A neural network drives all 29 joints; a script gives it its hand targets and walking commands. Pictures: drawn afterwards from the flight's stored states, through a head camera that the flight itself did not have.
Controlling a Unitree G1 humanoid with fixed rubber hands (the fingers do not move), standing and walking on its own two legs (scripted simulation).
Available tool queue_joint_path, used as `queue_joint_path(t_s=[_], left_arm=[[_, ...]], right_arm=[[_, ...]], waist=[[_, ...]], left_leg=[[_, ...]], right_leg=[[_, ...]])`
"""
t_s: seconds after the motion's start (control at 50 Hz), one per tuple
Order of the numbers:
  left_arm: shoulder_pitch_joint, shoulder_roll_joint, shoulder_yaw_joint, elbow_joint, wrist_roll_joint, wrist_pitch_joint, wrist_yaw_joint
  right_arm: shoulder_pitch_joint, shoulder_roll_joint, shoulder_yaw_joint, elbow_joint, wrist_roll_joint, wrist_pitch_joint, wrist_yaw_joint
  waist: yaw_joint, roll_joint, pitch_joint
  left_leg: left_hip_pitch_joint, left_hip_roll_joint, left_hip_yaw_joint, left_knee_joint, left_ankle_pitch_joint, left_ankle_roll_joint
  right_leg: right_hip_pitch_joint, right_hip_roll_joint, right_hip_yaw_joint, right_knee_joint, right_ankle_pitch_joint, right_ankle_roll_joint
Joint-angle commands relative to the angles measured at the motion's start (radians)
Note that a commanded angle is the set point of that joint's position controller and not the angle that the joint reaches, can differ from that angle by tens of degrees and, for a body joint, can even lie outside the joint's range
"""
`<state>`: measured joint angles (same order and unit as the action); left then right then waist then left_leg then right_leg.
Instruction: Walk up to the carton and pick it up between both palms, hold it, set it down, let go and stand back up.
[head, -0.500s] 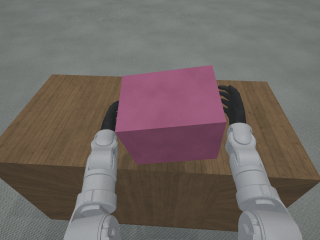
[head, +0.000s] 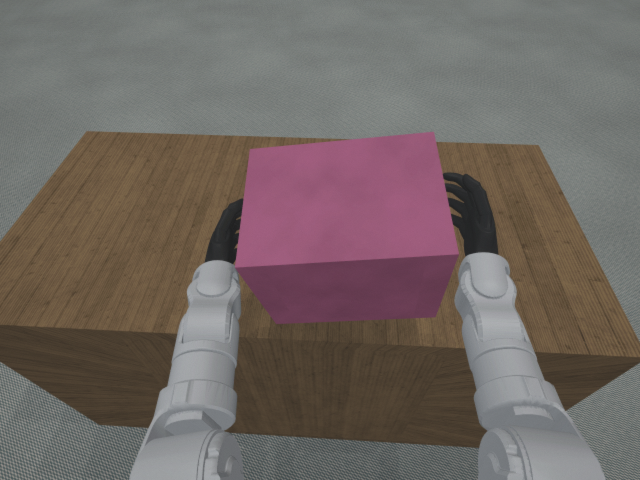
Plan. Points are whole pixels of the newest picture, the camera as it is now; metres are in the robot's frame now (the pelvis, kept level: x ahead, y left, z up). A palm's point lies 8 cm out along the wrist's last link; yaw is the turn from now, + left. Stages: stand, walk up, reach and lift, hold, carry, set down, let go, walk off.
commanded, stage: set down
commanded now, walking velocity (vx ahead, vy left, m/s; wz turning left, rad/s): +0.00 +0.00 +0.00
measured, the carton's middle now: (347, 237) +0.41 -0.03 +0.07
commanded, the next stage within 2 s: none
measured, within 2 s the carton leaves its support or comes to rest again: neither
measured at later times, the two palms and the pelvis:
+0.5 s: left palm (229, 272) +0.37 +0.13 +0.04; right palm (471, 251) +0.36 -0.19 +0.08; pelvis +0.01 +0.00 +0.00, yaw +0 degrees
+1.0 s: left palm (235, 269) +0.39 +0.13 +0.02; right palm (465, 249) +0.38 -0.19 +0.06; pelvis +0.02 +0.00 +0.00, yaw +0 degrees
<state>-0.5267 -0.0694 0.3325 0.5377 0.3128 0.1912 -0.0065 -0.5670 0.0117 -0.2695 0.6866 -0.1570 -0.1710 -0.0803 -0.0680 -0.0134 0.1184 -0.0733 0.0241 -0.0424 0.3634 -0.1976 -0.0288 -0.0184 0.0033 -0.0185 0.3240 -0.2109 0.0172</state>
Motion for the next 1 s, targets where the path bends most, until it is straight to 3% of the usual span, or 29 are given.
queue_joint_path(t_s=[0.0,0.04,0.08,0.14,0.16,0.2,0.24,0.26,0.3,0.36,0.42,0.44,0.46,0.48,0.5,0.52,0.56,0.58,0.64,0.66,0.7,0.76,0.78,0.8,0.82,0.86,0.92,0.94,0.98], left_arm=[[-0.630,-0.411,-0.243,-0.014,-0.016,-0.137,-0.141],[-0.680,-0.444,-0.279,-0.031,-0.031,-0.153,-0.133],[-0.656,-0.402,-0.232,0.047,0.001,-0.139,-0.139],[-0.746,-0.451,-0.261,0.000,-0.017,-0.179,-0.116],[-0.714,-0.459,-0.262,0.027,-0.027,-0.190,-0.116],[-0.752,-0.465,-0.273,0.012,-0.030,-0.213,-0.104],[-0.772,-0.449,-0.249,0.047,-0.025,-0.239,-0.098],[-0.795,-0.453,-0.255,0.047,-0.018,-0.238,-0.098],[-0.756,-0.429,-0.203,0.120,0.007,-0.221,-0.107],[-0.759,-0.442,-0.195,0.123,0.009,-0.231,-0.115],[-0.796,-0.438,-0.216,0.091,-0.019,-0.257,-0.104],[-0.808,-0.413,-0.169,0.139,-0.004,-0.266,-0.106],[-0.835,-0.450,-0.223,0.074,-0.008,-0.275,-0.094],[-0.773,-0.452,-0.218,0.103,0.000,-0.293,-0.089],[-0.805,-0.449,-0.227,0.102,-0.010,-0.302,-0.082],[-0.815,-0.445,-0.235,0.060,-0.010,-0.323,-0.080],[-0.773,-0.430,-0.192,0.146,0.006,-0.322,-0.091],[-0.784,-0.420,-0.172,0.147,0.022,-0.326,-0.094],[-0.734,-0.422,-0.165,0.178,0.021,-0.321,-0.102],[-0.729,-0.420,-0.183,0.205,0.022,-0.312,-0.103],[-0.726,-0.439,-0.176,0.187,0.022,-0.327,-0.104],[-0.781,-0.409,-0.147,0.163,0.020,-0.343,-0.100],[-0.812,-0.407,-0.166,0.146,0.030,-0.353,-0.094],[-0.777,-0.432,-0.180,0.162,0.012,-0.354,-0.087],[-0.779,-0.444,-0.192,0.174,0.006,-0.364,-0.083],[-0.727,-0.430,-0.187,0.205,0.016,-0.366,-0.080],[-0.728,-0.431,-0.207,0.221,0.019,-0.397,-0.074],[-0.766,-0.454,-0.220,0.203,0.002,-0.411,-0.074],[-0.728,-0.453,-0.202,0.241,0.046,-0.405,-0.078]], right_arm=[[-0.476,0.549,0.282,0.034,-0.076,-0.016,0.135],[-0.497,0.541,0.251,0.044,-0.097,-0.024,0.143],[-0.478,0.522,0.202,0.101,-0.118,-0.006,0.150],[-0.502,0.516,0.176,0.103,-0.136,-0.035,0.167],[-0.510,0.547,0.196,0.087,-0.133,-0.044,0.168],[-0.488,0.544,0.167,0.116,-0.160,-0.061,0.160],[-0.524,0.551,0.151,0.112,-0.162,-0.065,0.171],[-0.483,0.541,0.134,0.174,-0.182,-0.059,0.173],[-0.483,0.538,0.095,0.204,-0.185,-0.031,0.182],[-0.490,0.537,0.072,0.204,-0.210,-0.035,0.185],[-0.516,0.546,0.095,0.166,-0.209,-0.044,0.184],[-0.543,0.567,0.080,0.172,-0.212,-0.043,0.190],[-0.521,0.559,0.089,0.168,-0.207,-0.054,0.189],[-0.526,0.586,0.129,0.148,-0.195,-0.085,0.188],[-0.516,0.577,0.125,0.159,-0.206,-0.079,0.178],[-0.488,0.596,0.137,0.171,-0.220,-0.089,0.179],[-0.483,0.597,0.099,0.207,-0.231,-0.080,0.177],[-0.478,0.591,0.106,0.208,-0.227,-0.078,0.180],[-0.453,0.566,0.086,0.223,-0.234,-0.080,0.179],[-0.452,0.558,0.058,0.233,-0.227,-0.072,0.174],[-0.441,0.583,0.068,0.248,-0.246,-0.077,0.165],[-0.469,0.579,0.073,0.236,-0.242,-0.068,0.183],[-0.455,0.574,0.058,0.235,-0.250,-0.076,0.188],[-0.472,0.563,0.062,0.236,-0.252,-0.087,0.191],[-0.468,0.561,0.031,0.218,-0.261,-0.093,0.183],[-0.467,0.556,0.062,0.202,-0.249,-0.111,0.183],[-0.460,0.579,0.052,0.233,-0.282,-0.148,0.168],[-0.476,0.589,0.060,0.241,-0.286,-0.152,0.172],[-0.443,0.581,0.060,0.264,-0.281,-0.151,0.178]], waist=[[0.031,-0.091,-0.448],[0.004,-0.072,-0.500],[0.026,-0.049,-0.403],[0.012,0.009,-0.517],[0.027,-0.031,-0.503],[0.001,-0.039,-0.571],[0.015,-0.017,-0.545],[-0.008,0.002,-0.531],[0.013,0.005,-0.419],[-0.006,-0.028,-0.413],[0.001,-0.021,-0.527],[0.025,-0.020,-0.494],[0.003,-0.002,-0.589],[0.024,-0.002,-0.617],[0.001,-0.018,-0.583],[0.010,0.008,-0.677],[-0.002,-0.018,-0.563],[0.018,-0.036,-0.586],[-0.009,-0.045,-0.562],[-0.029,0.004,-0.531],[-0.036,-0.023,-0.527],[-0.003,-0.026,-0.529],[-0.015,0.024,-0.582],[-0.007,0.018,-0.571],[-0.037,0.000,-0.631],[0.004,0.017,-0.626],[-0.032,0.006,-0.665],[-0.030,-0.011,-0.698],[-0.009,0.042,-0.656]], left_leg=[[0.025,-0.044,0.147,-0.119,0.215,0.026],[0.051,-0.033,0.145,-0.130,0.200,0.012],[0.029,-0.036,0.160,-0.143,0.124,0.023],[0.100,-0.018,0.135,-0.118,0.241,-0.007],[0.110,-0.018,0.136,-0.110,0.268,-0.007],[0.113,-0.012,0.144,-0.091,0.306,-0.014],[0.092,-0.019,0.144,-0.091,0.267,-0.006],[0.113,-0.011,0.140,-0.103,0.256,-0.011],[0.092,-0.017,0.154,-0.121,0.172,0.001],[0.104,-0.019,0.159,-0.130,0.154,0.003],[0.062,-0.017,0.149,-0.110,0.230,0.001],[0.034,-0.026,0.158,-0.103,0.209,0.005],[0.096,-0.013,0.149,-0.088,0.298,-0.017],[0.089,-0.017,0.150,-0.060,0.365,-0.011],[0.057,-0.020,0.141,-0.056,0.369,-0.016],[0.045,-0.019,0.151,-0.059,0.363,-0.017],[0.022,-0.023,0.144,-0.077,0.299,0.002],[0.000,-0.015,0.150,-0.085,0.276,0.010],[0.023,-0.013,0.146,-0.078,0.301,0.003],[0.017,-0.017,0.139,-0.077,0.295,-0.007],[-0.004,-0.023,0.147,-0.074,0.278,0.001],[-0.027,-0.020,0.153,-0.098,0.238,0.009],[0.020,-0.015,0.156,-0.083,0.281,-0.005],[0.034,-0.012,0.144,-0.070,0.332,-0.011],[0.053,-0.004,0.133,-0.046,0.349,-0.016],[0.038,-0.007,0.142,-0.033,0.384,-0.017],[0.045,-0.007,0.132,0.000,0.456,-0.017],[0.080,0.004,0.128,0.000,0.486,-0.022],[0.042,-0.003,0.132,-0.006,0.479,-0.036]], right_leg=[[0.189,-0.005,-0.051,0.011,0.559,0.080],[0.146,0.007,-0.078,0.008,0.482,0.063],[0.112,-0.002,-0.076,-0.014,0.377,0.063],[0.012,0.017,-0.098,-0.009,0.355,0.043],[0.030,0.021,-0.098,-0.010,0.376,0.044],[0.002,0.027,-0.101,-0.005,0.446,0.047],[0.001,0.021,-0.083,-0.013,0.400,0.042],[-0.031,0.024,-0.101,-0.019,0.353,0.037],[-0.037,0.013,-0.086,-0.043,0.283,0.039],[-0.055,0.018,-0.103,-0.045,0.261,0.042],[-0.008,0.019,-0.098,-0.006,0.364,0.044],[0.017,0.004,-0.074,-0.011,0.382,0.049],[-0.022,0.023,-0.105,0.010,0.419,0.048],[0.006,0.011,-0.088,0.020,0.514,0.051],[0.038,0.016,-0.085,0.032,0.556,0.051],[0.065,0.009,-0.084,0.046,0.583,0.049],[0.057,-0.001,-0.069,0.018,0.543,0.050],[0.073,-0.002,-0.067,0.034,0.558,0.057],[0.047,0.005,-0.076,0.029,0.557,0.055],[0.031,0.004,-0.076,0.022,0.539,0.047],[0.053,0.001,-0.071,0.040,0.606,0.059],[0.049,0.001,-0.077,0.035,0.520,0.060],[0.006,0.003,-0.084,0.030,0.504,0.053],[-0.011,0.007,-0.084,0.028,0.513,0.048],[-0.035,0.016,-0.087,0.028,0.534,0.038],[-0.034,0.013,-0.087,0.026,0.542,0.035],[-0.044,0.006,-0.082,0.038,0.622,0.040],[-0.057,0.014,-0.090,0.038,0.614,0.038],[-0.030,0.009,-0.094,0.047,0.615,0.040]])
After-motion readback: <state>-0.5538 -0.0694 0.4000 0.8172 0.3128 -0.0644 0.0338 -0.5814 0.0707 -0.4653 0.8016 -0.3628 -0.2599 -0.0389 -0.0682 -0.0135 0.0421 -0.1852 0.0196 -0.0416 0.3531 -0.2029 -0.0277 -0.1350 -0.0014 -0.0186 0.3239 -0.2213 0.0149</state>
